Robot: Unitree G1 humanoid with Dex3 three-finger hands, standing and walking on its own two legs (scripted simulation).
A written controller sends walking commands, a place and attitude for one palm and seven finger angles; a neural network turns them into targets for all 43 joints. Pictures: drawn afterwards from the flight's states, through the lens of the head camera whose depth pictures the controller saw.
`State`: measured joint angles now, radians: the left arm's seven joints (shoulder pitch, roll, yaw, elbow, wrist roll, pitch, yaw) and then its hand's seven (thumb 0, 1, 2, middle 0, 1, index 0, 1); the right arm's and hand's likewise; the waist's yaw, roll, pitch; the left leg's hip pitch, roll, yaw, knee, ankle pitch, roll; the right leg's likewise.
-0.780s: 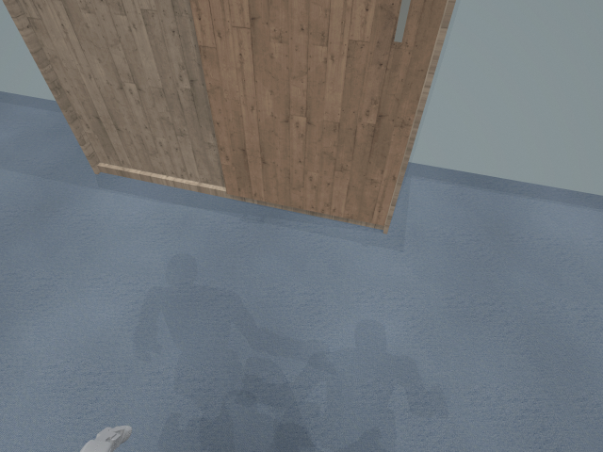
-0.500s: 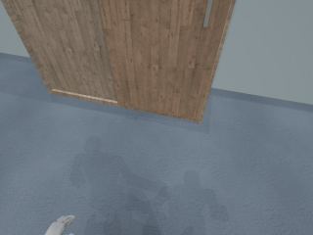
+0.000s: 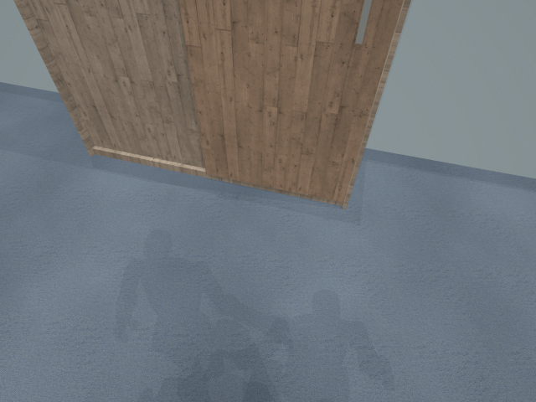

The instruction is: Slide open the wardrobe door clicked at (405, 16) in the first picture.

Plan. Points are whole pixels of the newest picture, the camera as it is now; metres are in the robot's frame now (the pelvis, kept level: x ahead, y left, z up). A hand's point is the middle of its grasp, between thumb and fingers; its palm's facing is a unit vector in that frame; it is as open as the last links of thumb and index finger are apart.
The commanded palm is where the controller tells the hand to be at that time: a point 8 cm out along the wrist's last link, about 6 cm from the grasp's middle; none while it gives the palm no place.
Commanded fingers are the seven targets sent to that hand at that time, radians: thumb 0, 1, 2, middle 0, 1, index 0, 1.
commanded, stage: stand and wait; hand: right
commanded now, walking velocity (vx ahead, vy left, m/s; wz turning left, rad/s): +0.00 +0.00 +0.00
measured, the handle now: (366, 9) +1.16 -0.23 +0.15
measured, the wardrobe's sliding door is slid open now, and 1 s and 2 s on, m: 0.00 0.00 0.00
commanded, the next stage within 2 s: look at it before walking up in 0.28 s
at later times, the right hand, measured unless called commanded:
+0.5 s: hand out of the picture +0.07 -0.24 -0.16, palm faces -0.04 +0.95 -0.32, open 7.3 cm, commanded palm none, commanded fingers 0.00 -0.90 -0.90 0.20 0.30 0.20 0.30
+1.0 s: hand out of the picture +0.08 -0.25 -0.15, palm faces -0.03 +0.94 -0.34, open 7.3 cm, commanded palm none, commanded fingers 0.00 -0.90 -0.90 0.20 0.30 0.20 0.30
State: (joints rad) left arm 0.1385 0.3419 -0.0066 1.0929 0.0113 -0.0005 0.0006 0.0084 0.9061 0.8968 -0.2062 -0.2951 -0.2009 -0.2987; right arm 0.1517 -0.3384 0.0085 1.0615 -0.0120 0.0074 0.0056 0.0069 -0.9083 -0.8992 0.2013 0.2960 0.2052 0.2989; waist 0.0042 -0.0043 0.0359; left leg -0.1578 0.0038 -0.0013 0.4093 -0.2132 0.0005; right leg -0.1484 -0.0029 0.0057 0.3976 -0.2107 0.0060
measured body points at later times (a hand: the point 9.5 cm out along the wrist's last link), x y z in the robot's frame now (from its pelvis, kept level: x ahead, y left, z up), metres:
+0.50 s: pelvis +0.00 +0.00 +0.00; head +0.00 +0.00 +0.45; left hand +0.07 +0.30 -0.13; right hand +0.07 -0.29 -0.13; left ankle +0.01 +0.12 -0.74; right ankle +0.00 -0.12 -0.74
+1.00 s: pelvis +0.01 +0.00 +0.00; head +0.01 +0.00 +0.45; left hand +0.09 +0.29 -0.13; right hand +0.08 -0.30 -0.13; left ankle +0.01 +0.12 -0.74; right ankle +0.00 -0.12 -0.74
